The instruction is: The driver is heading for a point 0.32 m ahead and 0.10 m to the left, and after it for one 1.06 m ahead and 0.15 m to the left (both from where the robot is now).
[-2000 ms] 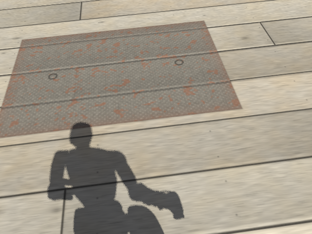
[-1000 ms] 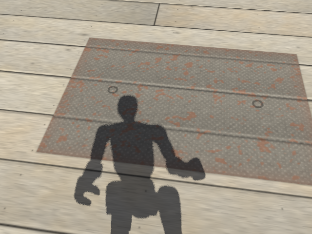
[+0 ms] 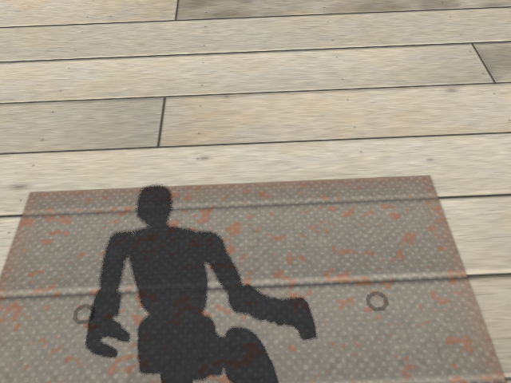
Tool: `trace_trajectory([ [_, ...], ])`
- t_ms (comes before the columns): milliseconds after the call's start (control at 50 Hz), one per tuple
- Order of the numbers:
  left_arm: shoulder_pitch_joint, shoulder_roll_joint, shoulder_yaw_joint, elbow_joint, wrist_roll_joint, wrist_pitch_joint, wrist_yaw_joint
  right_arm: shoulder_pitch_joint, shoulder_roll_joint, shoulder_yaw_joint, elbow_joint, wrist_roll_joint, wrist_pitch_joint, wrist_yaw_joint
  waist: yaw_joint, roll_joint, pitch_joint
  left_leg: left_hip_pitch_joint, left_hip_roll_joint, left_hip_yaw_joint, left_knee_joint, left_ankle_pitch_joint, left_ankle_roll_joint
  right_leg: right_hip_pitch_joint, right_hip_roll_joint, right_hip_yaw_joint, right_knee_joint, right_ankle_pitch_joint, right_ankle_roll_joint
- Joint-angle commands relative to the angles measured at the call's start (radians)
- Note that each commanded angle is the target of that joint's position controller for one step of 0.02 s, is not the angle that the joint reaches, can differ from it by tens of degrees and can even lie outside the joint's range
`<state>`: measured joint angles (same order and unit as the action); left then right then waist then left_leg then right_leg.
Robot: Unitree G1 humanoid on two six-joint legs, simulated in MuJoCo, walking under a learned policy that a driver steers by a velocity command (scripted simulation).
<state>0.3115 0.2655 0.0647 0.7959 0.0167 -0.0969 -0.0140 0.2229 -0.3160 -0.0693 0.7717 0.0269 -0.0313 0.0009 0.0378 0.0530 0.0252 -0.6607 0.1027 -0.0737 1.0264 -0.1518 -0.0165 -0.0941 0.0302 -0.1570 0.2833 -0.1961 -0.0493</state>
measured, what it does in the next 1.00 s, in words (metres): walks ahead: left foot, then right foot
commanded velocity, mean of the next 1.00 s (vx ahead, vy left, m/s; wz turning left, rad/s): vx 0.50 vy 0.00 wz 0.16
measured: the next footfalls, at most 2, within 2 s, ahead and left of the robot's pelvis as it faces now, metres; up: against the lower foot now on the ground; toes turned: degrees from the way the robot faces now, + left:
left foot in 0.26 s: +0.30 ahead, +0.15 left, +0.00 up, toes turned +12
right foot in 0.80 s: +0.65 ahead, +0.03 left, +0.00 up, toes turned +13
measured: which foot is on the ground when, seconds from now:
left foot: up 0.00-0.24, down 0.26-0.82, up 0.84-1.00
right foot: down 0.00-0.28, up 0.30-0.78, down 0.80-1.00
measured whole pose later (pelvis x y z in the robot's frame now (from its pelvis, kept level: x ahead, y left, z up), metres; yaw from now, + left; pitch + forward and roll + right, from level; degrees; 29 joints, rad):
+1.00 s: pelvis +0.58 +0.08 +0.00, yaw +7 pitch +1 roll +0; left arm 0.30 0.28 0.05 0.74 -0.01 -0.06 -0.03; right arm 0.20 -0.30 -0.04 0.69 -0.02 -0.10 0.00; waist 0.03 0.03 0.04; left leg -0.56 0.06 -0.07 1.04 -0.30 -0.01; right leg -0.25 0.11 0.06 0.39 -0.15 -0.10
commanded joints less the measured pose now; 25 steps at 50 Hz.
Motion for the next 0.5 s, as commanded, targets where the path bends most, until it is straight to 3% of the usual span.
trace_trajectory([
  [20,-0.087,0.134,0.032,-0.061,-0.001,-0.02,0.013,-0.003,-0.015,0.001,-0.061,-0.004,-0.006,0.014,-0.029,-0.104,0.03,-0.013,0.028,-0.019,-0.142,0.158,0.0,-0.018,-0.27,0.088,-0.167,0.261,-0.132],
  [120,-0.011,0.18,0.047,-0.016,-0.02,0.005,0.023,-0.171,-0.001,0.015,-0.137,-0.005,-0.009,0.046,0.035,-0.074,0.085,-0.037,0.012,0.063,-0.337,0.184,0.038,0.1,-0.308,0.007,-0.151,0.288,-0.116],
  [180,0.001,0.205,0.056,0.0,-0.035,0.029,0.025,-0.204,-0.019,0.008,-0.178,-0.005,-0.006,0.061,0.024,-0.091,0.076,-0.017,-0.023,0.116,-0.388,0.076,0.08,0.194,-0.328,-0.029,-0.063,0.483,-0.091],
  [220,-0.014,0.237,0.064,-0.004,-0.042,0.044,0.032,-0.139,-0.056,-0.012,-0.182,-0.006,0.001,0.063,-0.029,-0.132,0.002,0.118,-0.094,0.178,-0.382,-0.028,0.12,0.219,-0.322,-0.056,0.096,0.822,-0.067],
  [240,-0.026,0.245,0.066,-0.008,-0.046,0.053,0.035,-0.03,-0.092,-0.035,-0.161,-0.003,0.005,0.059,-0.095,-0.134,-0.061,0.262,-0.14,0.198,-0.402,-0.048,0.148,0.193,-0.304,-0.073,0.257,0.915,-0.051],
  [260,-0.035,0.23,0.057,-0.014,-0.048,0.054,0.038,0.136,-0.148,-0.069,-0.119,-0.001,0.01,0.045,-0.184,-0.106,-0.146,0.522,-0.173,0.178,-0.468,0.011,0.189,0.07,-0.263,-0.093,0.487,0.834,-0.014],
  [280,0.006,0.144,0.03,-0.044,-0.014,0.043,0.038,0.231,-0.251,-0.099,-0.096,0.002,0.02,0.021,-0.18,0.077,-0.224,0.836,0.018,-0.152,-0.497,-0.003,0.278,-0.265,-0.178,-0.094,0.831,0.288,0.042],
  [300,0.032,0.069,-0.002,-0.09,-0.009,0.008,0.026,0.173,-0.294,-0.093,-0.137,0.0,0.004,0.026,-0.094,0.208,-0.354,1.038,0.222,-0.727,-0.672,-0.176,0.461,-0.583,0.029,0.112,1.115,-0.397,0.083],
  [320,-0.08,0.165,0.018,-0.108,-0.042,-0.024,0.011,0.174,-0.199,-0.066,-0.145,-0.005,-0.012,0.036,-0.162,0.066,-0.338,1.024,0.223,-0.704,-0.747,-0.211,0.414,-0.689,-0.029,0.263,1.142,-0.354,0.061],
  [340,-0.133,0.168,0.017,-0.13,-0.064,-0.04,0.005,0.147,-0.16,-0.054,-0.138,-0.01,-0.024,0.036,-0.144,0.036,-0.208,0.903,0.19,-0.555,-0.748,-0.16,0.373,-0.717,-0.069,0.25,1.086,-0.271,0.037],
  [360,-0.132,0.153,0.014,-0.121,-0.045,-0.047,0.012,0.083,-0.136,-0.046,-0.141,-0.008,-0.03,0.036,-0.09,-0.05,-0.123,0.752,0.141,-0.44,-0.747,-0.056,0.335,-0.672,-0.113,0.246,0.985,-0.199,0.034],
  [380,-0.122,0.165,0.023,-0.109,-0.02,-0.041,0.019,0.029,-0.098,-0.035,-0.154,-0.013,-0.032,0.031,-0.057,-0.041,-0.09,0.648,0.105,-0.358,-0.757,0.049,0.314,-0.608,-0.142,0.248,0.901,-0.152,0.04],
  [400,-0.102,0.167,0.026,-0.104,-0.013,-0.029,0.016,0.002,-0.09,-0.03,-0.17,-0.024,-0.033,0.026,-0.031,-0.016,-0.078,0.577,0.083,-0.325,-0.778,0.113,0.311,-0.55,-0.154,0.251,0.872,-0.12,0.049],
  [440,-0.09,0.145,0.023,-0.102,-0.001,-0.009,0.016,0.001,-0.104,-0.034,-0.169,-0.021,-0.038,0.017,-0.016,-0.018,-0.071,0.5,0.064,-0.276,-0.801,0.224,0.323,-0.513,-0.147,0.231,0.804,-0.086,0.083],
  [500,-0.146,0.102,0.005,-0.107,-0.003,0.004,0.014,0.033,-0.108,-0.031,-0.14,-0.022,-0.041,-0.002,-0.038,-0.005,-0.043,0.464,0.032,-0.153,-0.823,0.292,0.294,-0.525,-0.145,0.199,0.613,0.083,0.119],
])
